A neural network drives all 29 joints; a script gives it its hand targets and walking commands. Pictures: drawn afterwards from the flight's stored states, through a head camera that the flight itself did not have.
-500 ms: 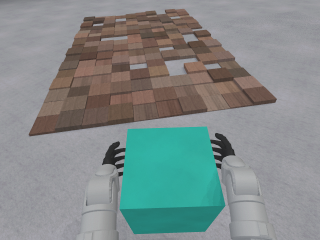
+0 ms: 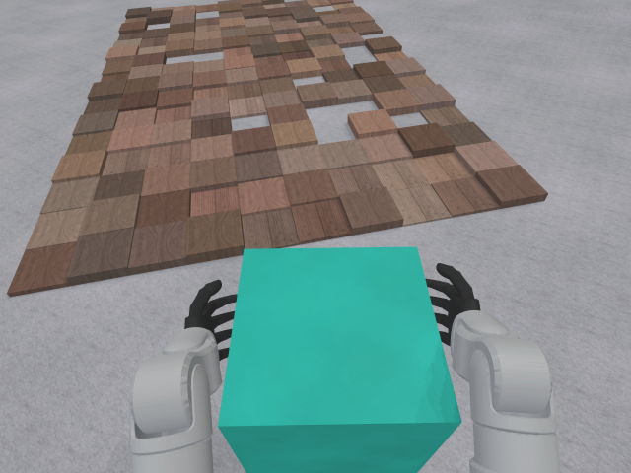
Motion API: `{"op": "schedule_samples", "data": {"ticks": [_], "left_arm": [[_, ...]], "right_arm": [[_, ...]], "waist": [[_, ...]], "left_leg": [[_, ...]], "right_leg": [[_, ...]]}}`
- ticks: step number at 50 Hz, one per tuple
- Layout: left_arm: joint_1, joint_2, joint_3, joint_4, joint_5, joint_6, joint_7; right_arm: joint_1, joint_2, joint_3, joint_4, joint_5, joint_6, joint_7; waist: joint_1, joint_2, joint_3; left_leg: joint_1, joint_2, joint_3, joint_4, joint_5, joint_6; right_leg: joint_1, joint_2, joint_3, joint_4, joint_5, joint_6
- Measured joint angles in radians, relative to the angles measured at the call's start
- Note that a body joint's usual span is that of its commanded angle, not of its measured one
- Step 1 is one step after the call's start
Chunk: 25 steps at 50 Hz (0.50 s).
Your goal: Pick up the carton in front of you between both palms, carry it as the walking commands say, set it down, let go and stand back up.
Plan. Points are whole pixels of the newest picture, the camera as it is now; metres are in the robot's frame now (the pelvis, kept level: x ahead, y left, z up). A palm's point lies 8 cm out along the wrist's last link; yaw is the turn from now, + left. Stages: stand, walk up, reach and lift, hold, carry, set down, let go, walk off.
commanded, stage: carry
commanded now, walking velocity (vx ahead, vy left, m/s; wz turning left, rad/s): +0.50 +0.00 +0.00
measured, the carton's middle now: (331, 371) +0.25 +0.00 +0.00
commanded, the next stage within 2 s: none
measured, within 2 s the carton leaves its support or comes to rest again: neither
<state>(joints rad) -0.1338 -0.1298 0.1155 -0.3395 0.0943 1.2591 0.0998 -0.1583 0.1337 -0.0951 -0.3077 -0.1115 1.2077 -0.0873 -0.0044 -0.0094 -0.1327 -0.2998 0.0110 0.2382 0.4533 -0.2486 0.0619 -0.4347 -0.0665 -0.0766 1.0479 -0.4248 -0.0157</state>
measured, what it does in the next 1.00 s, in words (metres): walks ahead: right foot, then left foot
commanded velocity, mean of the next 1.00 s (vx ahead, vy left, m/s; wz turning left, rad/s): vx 0.50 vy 0.00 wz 0.00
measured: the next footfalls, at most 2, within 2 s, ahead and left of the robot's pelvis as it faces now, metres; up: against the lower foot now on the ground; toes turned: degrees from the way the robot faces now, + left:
right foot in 0.28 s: +0.37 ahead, -0.13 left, +0.00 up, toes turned -11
left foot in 0.78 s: +0.72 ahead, +0.07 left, +0.00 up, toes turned +13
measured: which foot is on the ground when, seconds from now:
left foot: down 0.00-0.28, up 0.30-0.76, down 0.78-1.00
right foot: up 0.00-0.26, down 0.28-0.82, up 0.84-1.00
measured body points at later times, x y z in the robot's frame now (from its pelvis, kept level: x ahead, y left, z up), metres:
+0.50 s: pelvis +0.32 -0.06 +0.01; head +0.35 -0.07 +0.46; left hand +0.58 +0.11 +0.06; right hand +0.62 -0.19 +0.06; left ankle +0.29 +0.07 -0.66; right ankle +0.33 -0.12 -0.74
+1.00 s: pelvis +0.67 +0.00 +0.01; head +0.69 +0.01 +0.46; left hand +0.95 +0.14 +0.07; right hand +0.95 -0.16 +0.08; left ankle +0.68 +0.07 -0.74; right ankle +0.63 -0.15 -0.65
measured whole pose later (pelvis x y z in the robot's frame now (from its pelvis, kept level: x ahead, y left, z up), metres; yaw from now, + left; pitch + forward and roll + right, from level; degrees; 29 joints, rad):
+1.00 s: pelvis +0.67 +0.00 +0.01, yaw +0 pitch +4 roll -1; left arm -0.15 -0.13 0.09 -0.35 0.12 1.23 0.09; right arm -0.16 0.13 -0.12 -0.34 -0.10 1.18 -0.08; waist -0.03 0.00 -0.04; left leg -0.27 0.04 0.24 0.38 -0.19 0.07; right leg -0.54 -0.09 -0.07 1.08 -0.28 -0.02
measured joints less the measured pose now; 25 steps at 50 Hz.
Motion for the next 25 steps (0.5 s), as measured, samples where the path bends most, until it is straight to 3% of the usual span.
{"op": "schedule_samples", "data": {"ticks": [2, 6, 12, 14, 16, 18, 19, 21, 25], "left_arm": [[-0.017, -0.002, -0.004, 0.002, -0.001, 0.006, 0.000], [-0.031, -0.004, -0.008, 0.016, 0.008, -0.003, -0.004], [-0.018, -0.003, -0.007, 0.000, 0.011, -0.016, -0.006], [-0.021, -0.003, -0.010, -0.005, 0.011, -0.022, -0.007], [-0.031, -0.005, -0.019, 0.026, 0.014, -0.046, -0.008], [-0.039, -0.006, -0.024, 0.059, 0.015, -0.058, -0.008], [-0.036, -0.006, -0.027, 0.066, 0.015, -0.059, -0.008], [-0.018, -0.004, -0.029, 0.061, 0.012, -0.063, -0.007], [0.017, 0.000, -0.027, 0.026, 0.005, -0.086, -0.007]], "right_arm": [[-0.002, 0.000, -0.013, -0.021, 0.006, 0.013, -0.005], [-0.019, 0.002, -0.030, -0.015, 0.010, 0.013, -0.008], [-0.030, 0.004, -0.026, -0.011, 0.009, 0.004, -0.005], [-0.029, 0.004, -0.027, -0.023, 0.005, 0.000, -0.001], [-0.031, 0.001, -0.042, -0.013, 0.003, -0.014, 0.004], [-0.023, 0.003, -0.054, -0.002, -0.003, -0.020, 0.008], [-0.016, 0.002, -0.053, 0.001, -0.004, -0.022, 0.009], [-0.004, 0.000, -0.038, 0.002, -0.008, -0.027, 0.007], [0.012, -0.002, -0.008, -0.006, -0.009, -0.054, 0.008]], "waist": [[-0.015, 0.012, 0.009], [-0.034, 0.027, 0.004], [-0.027, 0.029, 0.012], [-0.019, 0.031, 0.017], [0.004, 0.060, 0.030], [0.014, 0.053, 0.055], [0.017, 0.046, 0.067], [0.023, 0.036, 0.086], [0.036, 0.017, 0.093]], "left_leg": [[0.058, -0.001, -0.010, -0.065, 0.005, -0.007], [0.175, 0.012, -0.026, -0.169, -0.008, -0.028], [0.342, 0.045, -0.037, -0.190, -0.125, -0.090], [0.362, 0.068, -0.052, -0.093, -0.214, -0.113], [0.269, 0.112, -0.094, 0.190, -0.252, -0.110], [0.104, 0.084, -0.157, 0.517, -0.222, -0.084], [0.028, 0.070, -0.168, 0.622, -0.200, -0.069], [-0.099, 0.064, -0.166, 0.704, -0.130, -0.050], [-0.260, 0.078, -0.146, 0.605, -0.032, -0.045]], "right_leg": [[-0.080, -0.014, -0.017, -0.029, 0.067, 0.003], [-0.164, -0.027, -0.042, -0.241, 0.183, 0.016], [-0.132, -0.008, -0.120, -0.514, 0.336, 0.011], [-0.068, 0.012, -0.157, -0.577, 0.332, -0.002], [-0.067, 0.032, -0.183, -0.496, 0.307, -0.063], [-0.041, 0.026, -0.192, -0.477, 0.251, -0.089], [-0.015, 0.023, -0.196, -0.499, 0.245, -0.083], [0.045, 0.027, -0.201, -0.563, 0.240, -0.079], [0.162, 0.038, -0.187, -0.678, 0.227, -0.072]]}}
